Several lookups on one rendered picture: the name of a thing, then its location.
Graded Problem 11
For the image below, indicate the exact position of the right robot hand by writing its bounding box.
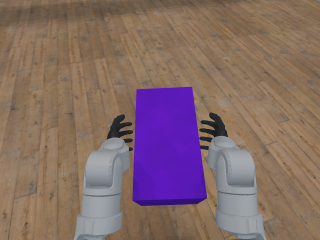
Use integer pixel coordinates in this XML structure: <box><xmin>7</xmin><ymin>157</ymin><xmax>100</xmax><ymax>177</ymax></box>
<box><xmin>199</xmin><ymin>112</ymin><xmax>228</xmax><ymax>150</ymax></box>

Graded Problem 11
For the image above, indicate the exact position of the carton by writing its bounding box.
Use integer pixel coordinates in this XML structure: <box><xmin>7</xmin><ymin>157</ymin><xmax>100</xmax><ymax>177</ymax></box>
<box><xmin>132</xmin><ymin>86</ymin><xmax>207</xmax><ymax>206</ymax></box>

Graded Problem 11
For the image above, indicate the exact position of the robot right forearm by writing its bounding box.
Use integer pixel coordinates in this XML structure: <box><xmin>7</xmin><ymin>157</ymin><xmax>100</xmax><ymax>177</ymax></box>
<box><xmin>207</xmin><ymin>136</ymin><xmax>267</xmax><ymax>240</ymax></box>

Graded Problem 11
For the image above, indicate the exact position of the robot left forearm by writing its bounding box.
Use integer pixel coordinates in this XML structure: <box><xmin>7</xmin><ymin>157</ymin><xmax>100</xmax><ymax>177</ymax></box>
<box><xmin>73</xmin><ymin>137</ymin><xmax>130</xmax><ymax>240</ymax></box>

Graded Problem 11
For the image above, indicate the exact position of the left robot hand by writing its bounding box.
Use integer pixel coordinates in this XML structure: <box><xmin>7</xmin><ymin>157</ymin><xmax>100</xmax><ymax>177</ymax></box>
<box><xmin>106</xmin><ymin>114</ymin><xmax>133</xmax><ymax>151</ymax></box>

